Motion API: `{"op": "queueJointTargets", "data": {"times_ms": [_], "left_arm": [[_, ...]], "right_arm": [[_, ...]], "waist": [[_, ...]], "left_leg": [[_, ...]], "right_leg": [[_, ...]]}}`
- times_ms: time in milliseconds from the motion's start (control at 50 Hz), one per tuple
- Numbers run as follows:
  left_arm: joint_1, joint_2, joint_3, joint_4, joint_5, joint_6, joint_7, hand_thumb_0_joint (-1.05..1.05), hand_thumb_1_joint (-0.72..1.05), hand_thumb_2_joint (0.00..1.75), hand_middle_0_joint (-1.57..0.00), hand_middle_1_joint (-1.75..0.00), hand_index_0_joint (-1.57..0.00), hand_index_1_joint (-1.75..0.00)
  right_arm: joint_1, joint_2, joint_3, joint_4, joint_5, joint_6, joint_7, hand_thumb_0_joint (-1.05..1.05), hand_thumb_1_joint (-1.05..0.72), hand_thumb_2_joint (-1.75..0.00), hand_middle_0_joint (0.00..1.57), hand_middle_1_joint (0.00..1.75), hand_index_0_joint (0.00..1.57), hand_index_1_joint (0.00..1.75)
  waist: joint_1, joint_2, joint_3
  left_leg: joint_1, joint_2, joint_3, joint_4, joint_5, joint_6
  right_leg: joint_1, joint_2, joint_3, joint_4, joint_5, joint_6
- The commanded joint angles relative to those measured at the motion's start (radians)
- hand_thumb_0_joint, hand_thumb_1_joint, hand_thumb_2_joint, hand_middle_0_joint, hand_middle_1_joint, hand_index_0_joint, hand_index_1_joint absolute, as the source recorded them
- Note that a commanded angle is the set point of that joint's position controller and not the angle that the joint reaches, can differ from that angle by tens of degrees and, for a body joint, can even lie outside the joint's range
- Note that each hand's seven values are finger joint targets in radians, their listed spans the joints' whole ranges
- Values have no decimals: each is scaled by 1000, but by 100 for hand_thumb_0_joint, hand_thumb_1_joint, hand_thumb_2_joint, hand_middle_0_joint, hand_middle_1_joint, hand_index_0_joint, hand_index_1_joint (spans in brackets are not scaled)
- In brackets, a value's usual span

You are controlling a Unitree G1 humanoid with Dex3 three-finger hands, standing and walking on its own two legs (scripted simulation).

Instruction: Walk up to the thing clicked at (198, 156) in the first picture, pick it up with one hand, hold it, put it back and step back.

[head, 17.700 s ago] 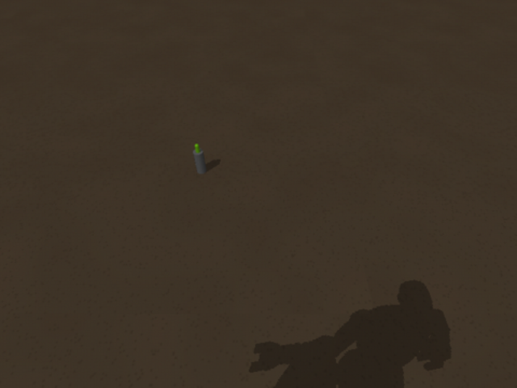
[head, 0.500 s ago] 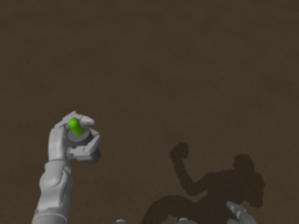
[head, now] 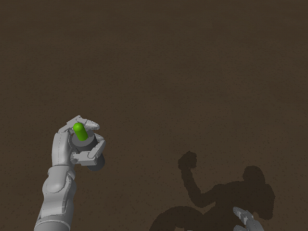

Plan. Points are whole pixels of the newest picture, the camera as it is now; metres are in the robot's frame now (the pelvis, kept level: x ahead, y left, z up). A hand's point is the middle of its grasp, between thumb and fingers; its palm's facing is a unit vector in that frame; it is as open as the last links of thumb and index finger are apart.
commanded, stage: hold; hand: left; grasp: from the side
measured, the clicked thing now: (88, 146) +0.33 +0.18 +0.04
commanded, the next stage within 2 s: crouch in 1.92 s
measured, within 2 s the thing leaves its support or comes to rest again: neither
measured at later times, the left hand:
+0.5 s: hand (89, 144) +0.33 +0.17 +0.06, palm faces +0.07 -1.00 -0.02, open 7.1 cm
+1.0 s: hand (91, 145) +0.33 +0.16 +0.06, palm faces +0.07 -1.00 -0.02, open 7.1 cm
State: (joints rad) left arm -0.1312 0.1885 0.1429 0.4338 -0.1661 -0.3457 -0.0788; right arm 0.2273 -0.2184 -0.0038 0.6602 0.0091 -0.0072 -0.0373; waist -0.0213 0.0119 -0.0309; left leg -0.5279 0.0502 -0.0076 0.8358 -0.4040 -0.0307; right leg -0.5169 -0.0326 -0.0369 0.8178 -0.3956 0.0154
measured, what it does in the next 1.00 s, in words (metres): stands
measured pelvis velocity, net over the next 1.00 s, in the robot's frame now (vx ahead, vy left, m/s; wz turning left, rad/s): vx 0.00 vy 0.00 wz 0.00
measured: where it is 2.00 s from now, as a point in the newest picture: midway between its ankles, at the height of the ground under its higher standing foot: outside the picture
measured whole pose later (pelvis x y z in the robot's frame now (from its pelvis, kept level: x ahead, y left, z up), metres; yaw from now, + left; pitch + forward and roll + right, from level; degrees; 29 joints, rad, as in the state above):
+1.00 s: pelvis +0.00 +0.00 +0.00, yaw +0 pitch +5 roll -1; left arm -0.13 0.18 0.14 0.45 -0.16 -0.36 -0.09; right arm 0.23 -0.22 -0.01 0.67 0.01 -0.01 -0.03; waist -0.02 0.01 -0.02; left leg -0.51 0.05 0.00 0.81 -0.39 -0.03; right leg -0.50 -0.03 -0.03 0.79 -0.38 0.02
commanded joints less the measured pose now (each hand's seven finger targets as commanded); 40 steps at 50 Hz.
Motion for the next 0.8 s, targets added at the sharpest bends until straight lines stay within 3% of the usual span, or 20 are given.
{"op": "queueJointTargets", "data": {"times_ms": [0, 60, 120, 220, 240, 260, 340, 360, 400, 420, 440, 480, 500, 520, 560, 600, 640, 700, 740, 780], "left_arm": [[-331, 161, 72, -246, -15, -81, 7, 0, 43, 122, -130, -139, -132, -139], [-258, 89, 19, -183, -19, -75, -3, 0, 46, 124, -131, -141, -133, -140], [-332, 164, 59, -263, -13, -92, -2, 0, 43, 121, -130, -138, -131, -138], [-270, 123, 53, -201, -24, -85, 5, 0, 43, 122, -129, -140, -131, -139], [-335, 176, 80, -310, -22, -99, 9, 0, 43, 122, -129, -139, -131, -138], [-320, 159, 59, -253, -11, -95, 7, 0, 40, 122, -130, -140, -131, -139], [-269, 88, 26, -177, -26, -85, -5, 0, 42, 123, -129, -140, -130, -139], [-329, 144, 58, -240, -25, -96, -4, 0, 42, 122, -129, -139, -130, -138], [-351, 158, 53, -272, -16, -104, -7, 0, 42, 120, -128, -137, -129, -136], [-263, 111, 35, -173, -17, -94, -12, 0, 43, 121, -128, -138, -130, -137], [-269, 103, 30, -208, -27, -99, -15, 0, 42, 121, -130, -140, -132, -139], [-311, 161, 72, -257, -24, -111, -6, 0, 43, 121, -129, -139, -131, -138], [-262, 122, 38, -213, -21, -104, -8, 0, 42, 121, -128, -138, -129, -137], [-301, 155, 65, -282, -25, -109, -6, 0, 43, 121, -128, -138, -130, -137], [-244, 104, 29, -197, -23, -99, -5, 0, 40, 122, -128, -139, -129, -138], [-309, 152, 66, -266, -24, -108, 1, 0, 43, 122, -128, -138, -130, -137], [-322, 152, 55, -282, -17, -104, -1, 0, 42, 122, -128, -138, -130, -137], [-267, 105, 37, -164, -22, -87, -7, 0, 41, 123, -128, -139, -130, -138], [-341, 163, 64, -286, -16, -103, 0, 0, 41, 122, -128, -138, -129, -138], [-289, 137, 50, -211, -12, -91, -4, 0, 39, 122, -129, -139, -130, -138]], "right_arm": [[-34, -130, -46, -120, -1, -38, -13, 0, -90, -90, 20, 30, 20, 30], [-34, -131, -46, -123, 0, -37, -8, 0, -90, -90, 20, 30, 20, 30], [-36, -134, -50, -121, 1, -38, -8, 0, -90, -90, 20, 30, 20, 30], [-36, -131, -45, -122, 4, -42, -6, 0, -91, -90, 20, 30, 20, 30], [-35, -133, -49, -120, 2, -43, -8, 0, -90, -90, 20, 30, 20, 30], [-34, -133, -47, -120, 1, -38, -10, 0, -91, -90, 20, 30, 20, 30], [-35, -131, -47, -113, 2, -42, -7, 0, -90, -90, 20, 30, 20, 30], [-35, -140, -53, -110, 3, -42, -9, 0, -90, -90, 20, 30, 20, 30], [-30, -138, -53, -114, 1, -40, -10, 0, -90, -90, 20, 30, 20, 30], [-32, -131, -47, -114, 0, -40, -6, 0, -91, -90, 20, 30, 20, 30], [-37, -131, -48, -118, 0, -44, -4, 0, -91, -90, 20, 30, 20, 30], [-33, -136, -53, -117, 1, -43, -7, 0, -91, -90, 20, 30, 20, 30], [-37, -131, -48, -122, 1, -44, -4, 0, -91, -90, 20, 30, 20, 30], [-35, -133, -50, -120, 2, -44, -3, 0, -90, -90, 20, 30, 20, 30], [-31, -131, -48, -112, 2, -42, -5, 0, -90, -90, 20, 30, 20, 30], [-30, -138, -52, -112, 3, -43, -5, 0, -91, -90, 20, 30, 20, 30], [-29, -131, -50, -114, 1, -41, -9, 0, -90, -90, 20, 30, 20, 30], [-34, -132, -50, -108, 1, -41, -8, 0, -90, -90, 20, 30, 20, 30], [-33, -132, -51, -113, 1, -41, -11, 0, -90, -90, 20, 30, 20, 30], [-20, -133, -51, -106, -3, -40, -11, 0, -91, -90, 20, 30, 20, 30]], "waist": [[3, 7, -256], [-7, -11, -235], [5, 24, -278], [0, -13, -258], [16, 20, -294], [-4, 14, -280], [-11, -14, -215], [-3, 7, -244], [-4, 29, -266], [-7, -3, -230], [-1, 0, -234], [8, 15, -286], [1, 2, -268], [12, 17, -286], [-4, -7, -236], [0, 2, -254], [0, 22, -291], [-14, -30, -223], [8, 17, -288], [-8, 0, -269]], "left_leg": [[108, -39, 23, -126, 194, 30], [117, -35, 15, -136, 191, 27], [132, -39, 19, -134, 203, 25], [124, -37, 17, -134, 223, 29], [140, -37, 19, -133, 240, 26], [141, -40, 22, -129, 235, 29], [119, -33, 14, -138, 222, 28], [140, -32, 15, -140, 225, 27], [152, -37, 17, -143, 210, 26], [128, -36, 14, -144, 194, 28], [128, -35, 12, -146, 191, 27], [148, -38, 16, -140, 209, 26], [143, -37, 16, -143, 209, 26], [141, -38, 19, -142, 214, 25], [133, -34, 16, -139, 232, 25], [139, -36, 15, -138, 238, 27], [154, -39, 22, -132, 251, 28], [122, -35, 16, -132, 225, 32], [158, -40, 21, -134, 255, 29], [148, -40, 20, -132, 249, 31]], "right_leg": [[127, 31, 4, -136, 242, -13], [114, 38, -8, -133, 229, -18], [132, 35, -3, -133, 237, -19], [144, 35, -4, -134, 264, -14], [161, 33, -1, -130, 279, -15], [149, 32, 2, -136, 279, -13], [107, 38, -8, -132, 262, -16], [116, 35, -6, -134, 261, -18], [120, 34, -4, -138, 246, -19], [118, 36, -9, -138, 230, -18], [118, 37, -10, -137, 226, -19], [145, 35, -5, -140, 241, -17], [148, 37, -6, -137, 243, -17], [159, 35, -4, -140, 250, -17], [124, 40, -10, -131, 265, -18], [140, 35, -8, -135, 277, -16], [151, 32, 1, -140, 294, -15], [115, 33, -4, -144, 273, -12], [157, 29, -1, -141, 297, -14], [148, 31, -1, -143, 292, -12]]}}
